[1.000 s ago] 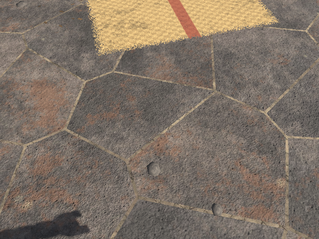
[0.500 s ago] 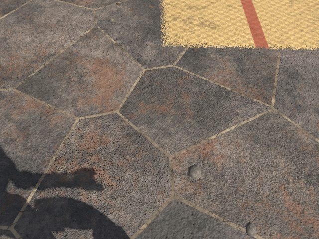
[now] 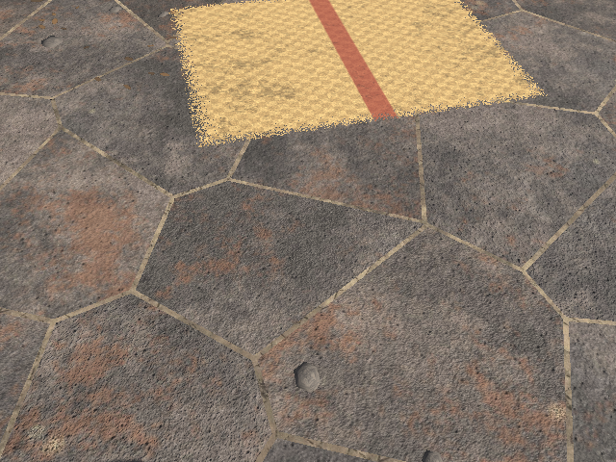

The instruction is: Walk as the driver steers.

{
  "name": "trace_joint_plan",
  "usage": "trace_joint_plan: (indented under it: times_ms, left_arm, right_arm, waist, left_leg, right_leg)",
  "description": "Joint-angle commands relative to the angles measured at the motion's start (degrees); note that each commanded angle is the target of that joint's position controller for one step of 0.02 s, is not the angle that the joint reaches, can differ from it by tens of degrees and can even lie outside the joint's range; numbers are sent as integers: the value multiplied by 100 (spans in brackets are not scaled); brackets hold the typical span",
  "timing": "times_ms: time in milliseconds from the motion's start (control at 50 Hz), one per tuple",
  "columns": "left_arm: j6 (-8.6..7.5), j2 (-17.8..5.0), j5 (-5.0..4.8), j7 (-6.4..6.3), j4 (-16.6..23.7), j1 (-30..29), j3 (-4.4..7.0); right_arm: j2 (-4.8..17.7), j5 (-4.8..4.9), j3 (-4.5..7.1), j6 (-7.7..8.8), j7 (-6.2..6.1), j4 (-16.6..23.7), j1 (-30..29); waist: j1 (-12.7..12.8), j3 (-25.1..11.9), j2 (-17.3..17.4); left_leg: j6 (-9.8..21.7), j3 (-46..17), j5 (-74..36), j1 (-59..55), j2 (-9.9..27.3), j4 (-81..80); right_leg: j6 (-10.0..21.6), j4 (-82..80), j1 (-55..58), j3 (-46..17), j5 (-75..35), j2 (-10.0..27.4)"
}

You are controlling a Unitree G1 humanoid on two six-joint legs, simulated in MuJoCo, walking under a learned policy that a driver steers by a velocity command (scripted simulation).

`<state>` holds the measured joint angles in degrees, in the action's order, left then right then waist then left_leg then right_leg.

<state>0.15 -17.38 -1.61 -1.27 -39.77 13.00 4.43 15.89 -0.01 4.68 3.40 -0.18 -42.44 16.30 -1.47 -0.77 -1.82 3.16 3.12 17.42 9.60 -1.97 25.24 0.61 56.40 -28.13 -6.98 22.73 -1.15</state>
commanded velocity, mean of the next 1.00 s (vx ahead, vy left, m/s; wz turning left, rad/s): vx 0.45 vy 0.00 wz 0.06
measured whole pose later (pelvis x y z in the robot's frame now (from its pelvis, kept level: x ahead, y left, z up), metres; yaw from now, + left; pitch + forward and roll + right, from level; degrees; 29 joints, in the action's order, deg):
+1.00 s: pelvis +0.50 -0.09 -0.02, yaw +8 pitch +1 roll +0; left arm -5.0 -16.3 -1.4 -0.2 -45.2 15.3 3.1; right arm 16.9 1.2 4.0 2.7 2.4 -38.8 9.3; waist 0.1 4.4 0.2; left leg 6.6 2.3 10.9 24.8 -4.8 34.4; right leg 0.4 69.8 -15.1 0.4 26.0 0.9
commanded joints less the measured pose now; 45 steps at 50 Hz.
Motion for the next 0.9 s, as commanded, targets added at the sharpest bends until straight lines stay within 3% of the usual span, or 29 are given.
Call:
trace_joint_plan:
  times_ms: [20,60,140,240,280,300,320,340,360,380,400,420,440,460,480,520,600,700,760,800,860,880,900]
  left_arm:
    - [-207,-465,2,114,486,-425,128]
    - [-231,-323,-17,190,568,-579,77]
    - [-244,-121,-8,301,867,-1127,-44]
    - [-272,-67,-27,478,1130,-1683,-121]
    - [-284,-128,-1,506,1184,-1617,-88]
    - [-283,-269,26,492,1152,-1334,-11]
    - [-275,-507,28,458,960,-559,129]
    - [-245,-812,37,364,683,377,293]
    - [-195,-1327,142,226,493,1280,414]
    - [-248,-1455,185,205,536,1269,344]
    - [-315,-965,209,242,521,1062,216]
    - [-361,-796,175,258,414,724,147]
    - [-407,-570,139,274,356,364,86]
    - [-465,-379,153,300,352,93,41]
    - [-533,-276,189,304,328,-79,34]
    - [-671,-231,215,294,199,-159,57]
    - [-736,-302,285,205,-82,24,98]
    - [-674,-550,219,90,-280,268,151]
    - [-545,-660,152,57,-448,582,194]
    - [-430,-737,115,34,-499,643,215]
    - [-289,-1004,78,-46,-448,517,266]
    - [-251,-1084,63,-63,-421,446,276]
    - [-257,-1069,16,-76,-378,291,246]
  right_arm:
    - [595,-17,115,185,-78,314,-106]
    - [617,-51,121,207,-78,227,101]
    - [839,-25,152,160,-65,66,276]
    - [1046,105,184,92,-28,-207,589]
    - [1108,166,179,58,2,-331,687]
    - [1215,197,189,38,1,-386,679]
    - [1275,220,176,7,-15,-431,590]
    - [1204,219,117,20,-42,-434,584]
    - [705,75,-66,78,-17,-223,651]
    - [351,111,-205,197,44,-211,1086]
    - [995,323,3,244,63,-146,362]
    - [997,387,18,252,61,35,29]
    - [873,275,2,239,16,-9,-24]
    - [818,184,28,173,-1,-88,127]
    - [722,194,26,75,3,-205,392]
    - [508,216,8,-67,-5,-314,565]
    - [419,187,10,-122,-25,-141,27]
    - [239,131,-103,-43,159,151,-848]
    - [184,132,-158,-30,287,443,-1369]
    - [197,137,-162,-23,378,635,-1565]
    - [484,156,-13,-80,420,730,-1108]
    - [722,171,110,-104,393,638,-514]
    - [1042,169,292,-125,307,441,406]
  waist:
    - [-100,512,689]
    - [-207,414,621]
    - [-388,536,643]
    - [-493,766,623]
    - [-286,632,698]
    - [-16,389,817]
    - [513,-64,805]
    - [989,-580,732]
    - [1177,-1434,-188]
    - [816,-2475,-914]
    - [1060,-1853,-313]
    - [821,-873,-457]
    - [551,-458,-218]
    - [324,-195,-376]
    - [138,-145,-490]
    - [-1,-25,-341]
    - [79,407,-214]
    - [385,683,14]
    - [576,826,101]
    - [568,789,60]
    - [140,162,-323]
    - [-209,-198,-384]
    - [-755,-654,-226]
  left_leg:
    - [640,-1767,-21,-1231,1725,-1674]
    - [608,-1102,-822,-1214,1574,-1673]
    - [618,-339,-1452,-1069,1540,-1719]
    - [548,176,-1913,-1150,1754,-1608]
    - [527,262,-3371,-1235,1876,-1284]
    - [498,325,-4612,-1277,1904,-836]
    - [389,503,-5453,-1118,1811,40]
    - [220,624,-5209,-342,1602,1164]
    - [-67,605,-2262,1619,1091,3294]
    - [-214,-518,1719,2672,194,4821]
    - [-193,-1110,1450,3088,380,5229]
    - [-149,-920,898,3292,629,5040]
    - [-163,-837,399,3092,876,4696]
    - [-206,-862,-6,2799,1013,4441]
    - [-238,-905,-336,2437,1103,4392]
    - [-312,-900,-623,2323,1082,4351]
    - [-417,-1115,-1482,2979,967,3517]
    - [-312,-652,-2388,3042,841,1891]
    - [-153,-406,-2117,3405,796,1377]
    - [-22,-145,-1681,3394,676,1162]
    - [317,389,-816,2268,84,1183]
    - [483,424,-647,1453,-116,1135]
    - [733,264,-1012,-15,-265,619]
  right_leg:
    - [-94,654,-2178,-193,-824,530]
    - [-197,500,-2084,45,-1205,554]
    - [-293,-575,-1788,412,-1779,643]
    - [15,-1683,-1204,902,-1695,525]
    - [300,-2004,-558,1052,-1294,255]
    - [463,-2135,36,1159,-1083,36]
    - [661,-2478,1140,1240,-1297,-158]
    - [824,-2611,2703,1098,-1630,-161]
    - [1283,-2544,4905,-760,-1346,1274]
    - [1965,-3411,5482,-3437,-548,2609]
    - [1659,-3774,4790,-2952,-488,2416]
    - [1418,-3913,3853,-1881,-843,2189]
    - [1234,-4067,3100,-1250,-1109,1880]
    - [1118,-4284,2543,-722,-1361,1644]
    - [1046,-4522,2173,-373,-1436,1508]
    - [1048,-4782,1871,96,-1969,1450]
    - [947,-4973,1932,858,-2524,1339]
    - [812,-5115,2419,1436,-2855,1422]
    - [798,-4863,3177,1622,-3364,1639]
    - [760,-4518,3550,1766,-4120,1724]
    - [599,-3271,3755,1961,-6970,1702]
    - [533,-2393,3570,1979,-7308,1649]
    - [346,-1091,2865,2073,-6693,1420]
